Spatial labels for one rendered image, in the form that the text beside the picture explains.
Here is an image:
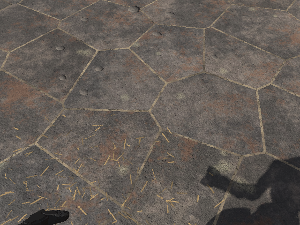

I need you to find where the robot left hand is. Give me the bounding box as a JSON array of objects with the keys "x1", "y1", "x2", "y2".
[{"x1": 18, "y1": 209, "x2": 69, "y2": 225}]

